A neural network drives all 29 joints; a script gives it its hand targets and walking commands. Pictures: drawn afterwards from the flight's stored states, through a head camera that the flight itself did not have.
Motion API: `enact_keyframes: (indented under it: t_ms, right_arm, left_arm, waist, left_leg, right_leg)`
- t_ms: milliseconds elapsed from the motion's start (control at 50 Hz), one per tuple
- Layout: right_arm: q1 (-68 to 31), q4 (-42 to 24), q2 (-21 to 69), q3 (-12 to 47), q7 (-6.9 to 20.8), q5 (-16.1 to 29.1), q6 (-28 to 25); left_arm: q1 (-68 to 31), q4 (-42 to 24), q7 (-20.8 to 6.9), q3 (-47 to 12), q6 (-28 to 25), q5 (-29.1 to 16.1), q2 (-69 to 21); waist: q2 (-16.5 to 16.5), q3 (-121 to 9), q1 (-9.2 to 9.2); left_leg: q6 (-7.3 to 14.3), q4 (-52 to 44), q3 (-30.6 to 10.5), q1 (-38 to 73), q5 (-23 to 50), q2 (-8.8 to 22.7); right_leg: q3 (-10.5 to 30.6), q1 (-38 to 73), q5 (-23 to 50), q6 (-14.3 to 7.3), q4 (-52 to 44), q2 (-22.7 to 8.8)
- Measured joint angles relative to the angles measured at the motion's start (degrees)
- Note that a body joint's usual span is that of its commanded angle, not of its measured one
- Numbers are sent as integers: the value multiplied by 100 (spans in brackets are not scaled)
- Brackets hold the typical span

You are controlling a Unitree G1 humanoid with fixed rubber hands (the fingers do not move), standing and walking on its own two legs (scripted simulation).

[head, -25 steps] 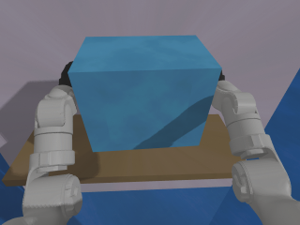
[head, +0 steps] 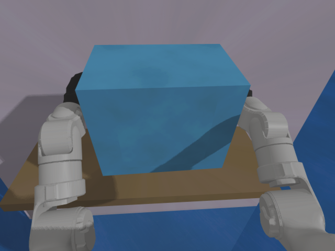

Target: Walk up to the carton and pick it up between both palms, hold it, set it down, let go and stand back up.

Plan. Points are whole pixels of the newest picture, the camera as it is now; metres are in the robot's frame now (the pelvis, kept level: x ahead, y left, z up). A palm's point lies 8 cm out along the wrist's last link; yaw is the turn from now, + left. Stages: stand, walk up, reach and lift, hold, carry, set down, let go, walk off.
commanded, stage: hold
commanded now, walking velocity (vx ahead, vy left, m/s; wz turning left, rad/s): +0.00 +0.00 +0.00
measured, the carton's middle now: (161, 109) +0.36 +0.00 +0.22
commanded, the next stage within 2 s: none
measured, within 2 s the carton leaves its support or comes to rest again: neither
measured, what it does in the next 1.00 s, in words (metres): stands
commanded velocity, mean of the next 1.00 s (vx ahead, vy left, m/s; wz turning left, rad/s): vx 0.00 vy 0.00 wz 0.00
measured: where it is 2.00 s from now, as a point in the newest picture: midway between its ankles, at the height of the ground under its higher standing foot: outside the picture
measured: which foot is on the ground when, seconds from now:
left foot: down 0.00-1.00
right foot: down 0.00-1.00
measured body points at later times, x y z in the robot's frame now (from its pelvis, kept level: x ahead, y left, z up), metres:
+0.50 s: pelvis -0.01 -0.01 +0.00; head -0.09 +0.00 +0.44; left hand +0.36 +0.18 +0.23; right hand +0.37 -0.19 +0.24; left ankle +0.02 +0.12 -0.75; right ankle +0.02 -0.12 -0.75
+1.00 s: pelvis +0.00 -0.01 +0.00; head -0.08 +0.00 +0.44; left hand +0.37 +0.18 +0.23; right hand +0.38 -0.19 +0.24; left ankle +0.02 +0.12 -0.75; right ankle +0.02 -0.12 -0.75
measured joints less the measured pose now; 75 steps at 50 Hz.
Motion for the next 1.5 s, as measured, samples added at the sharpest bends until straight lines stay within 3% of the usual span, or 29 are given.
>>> enact_keyframes:
  t_ms: [280,440,680,1020,1120,1300,1500]
  right_arm:
    - [-258,501,-63,149,74,-27,-86]
    - [-429,845,53,-8,97,-263,-124]
    - [-656,1075,31,-59,42,-215,-166]
    - [-395,774,-127,278,-16,39,-130]
    - [-321,587,-87,255,-52,97,-112]
    - [-452,783,16,13,43,-98,-124]
    - [-184,335,-198,303,-11,195,-108]
  left_arm:
    - [-11,263,-42,190,-118,118,-127]
    - [-306,905,-53,246,-310,3,9]
    - [-555,1258,-54,160,-436,-57,161]
    - [-189,832,56,147,-343,-150,19]
    - [-81,536,65,103,-236,-174,55]
    - [-268,715,3,97,-231,-45,89]
    - [53,147,77,56,-137,-43,-75]
  waist:
    - [91,0,107]
    - [83,-81,181]
    - [35,-109,92]
    - [117,-186,198]
    - [100,-166,150]
    - [-7,-24,85]
    - [74,-26,49]
  left_leg:
    - [-38,-75,-11,118,59,27]
    - [-55,-111,-39,21,133,24]
    - [-82,-138,-98,-82,181,29]
    - [-38,-78,-28,-88,72,34]
    - [-46,-48,-92,-59,45,23]
    - [-40,-78,-123,-48,82,-11]
    - [-33,-25,-80,5,4,30]
  right_leg:
    - [16,101,49,-37,-46,34]
    - [-4,-56,36,-63,65,36]
    - [-39,-121,95,-79,-9,49]
    - [65,-112,59,-42,-38,62]
    - [12,-30,49,-43,-79,58]
    - [-8,-30,41,-37,-56,30]
    - [58,84,84,-25,-182,73]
